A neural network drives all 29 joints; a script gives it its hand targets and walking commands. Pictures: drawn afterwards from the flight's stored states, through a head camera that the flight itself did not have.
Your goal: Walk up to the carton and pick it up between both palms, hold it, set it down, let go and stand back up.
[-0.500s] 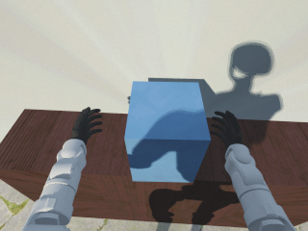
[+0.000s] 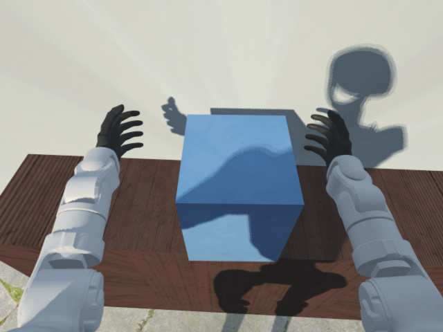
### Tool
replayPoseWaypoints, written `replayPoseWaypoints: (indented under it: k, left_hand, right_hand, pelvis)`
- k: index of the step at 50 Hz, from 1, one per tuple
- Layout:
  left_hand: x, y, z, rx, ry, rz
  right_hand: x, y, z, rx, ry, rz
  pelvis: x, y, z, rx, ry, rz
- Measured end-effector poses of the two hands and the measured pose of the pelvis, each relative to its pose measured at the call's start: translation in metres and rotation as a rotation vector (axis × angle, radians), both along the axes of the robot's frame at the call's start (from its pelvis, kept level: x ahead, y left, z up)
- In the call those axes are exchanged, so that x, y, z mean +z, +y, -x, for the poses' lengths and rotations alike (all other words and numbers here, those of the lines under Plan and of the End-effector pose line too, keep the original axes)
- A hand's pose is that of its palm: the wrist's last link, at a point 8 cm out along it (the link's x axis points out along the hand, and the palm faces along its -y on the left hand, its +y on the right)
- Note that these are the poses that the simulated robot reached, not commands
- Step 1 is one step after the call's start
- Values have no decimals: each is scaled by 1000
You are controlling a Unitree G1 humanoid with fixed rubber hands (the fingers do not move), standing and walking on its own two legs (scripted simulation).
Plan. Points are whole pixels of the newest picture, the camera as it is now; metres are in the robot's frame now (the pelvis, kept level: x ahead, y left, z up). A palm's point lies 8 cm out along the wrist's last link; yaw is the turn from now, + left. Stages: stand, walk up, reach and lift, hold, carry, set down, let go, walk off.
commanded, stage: reach and lift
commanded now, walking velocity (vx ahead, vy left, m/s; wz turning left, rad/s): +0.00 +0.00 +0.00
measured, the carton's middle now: (234, 191) +0.40 +0.00 -0.02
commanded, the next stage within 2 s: none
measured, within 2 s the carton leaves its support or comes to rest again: neither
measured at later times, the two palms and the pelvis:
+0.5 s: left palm (122, 145) +0.42 +0.21 +0.10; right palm (324, 152) +0.42 -0.17 +0.09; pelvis +0.00 +0.00 +0.00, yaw +1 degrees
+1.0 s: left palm (136, 177) +0.41 +0.20 +0.02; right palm (314, 181) +0.40 -0.17 +0.01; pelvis -0.02 -0.01 -0.04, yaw +2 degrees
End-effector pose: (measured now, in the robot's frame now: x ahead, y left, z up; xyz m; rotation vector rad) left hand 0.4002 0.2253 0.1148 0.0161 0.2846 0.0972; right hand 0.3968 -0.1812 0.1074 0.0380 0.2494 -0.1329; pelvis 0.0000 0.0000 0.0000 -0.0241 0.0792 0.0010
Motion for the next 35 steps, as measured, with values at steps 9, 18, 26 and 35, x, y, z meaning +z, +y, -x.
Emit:
replayPoseWaypoints:
  k: [9,18,26,35]
  left_hand:
    - [24,-2,-21,6,-1,-3]
    - [29,-7,-34,3,2,-19]
    - [-27,-12,-20,-2,44,-22]
    - [-89,-15,1,39,64,-19]
  right_hand:
    - [23,1,-22,-3,5,4]
    - [27,3,-33,-10,34,29]
    - [-24,15,-17,1,83,39]
    - [-83,30,-2,15,91,11]
  pelvis:
    - [0,0,-2,6,25,3]
    - [0,1,-2,9,26,3]
    - [-2,1,-3,16,42,4]
    - [-13,1,4,27,178,12]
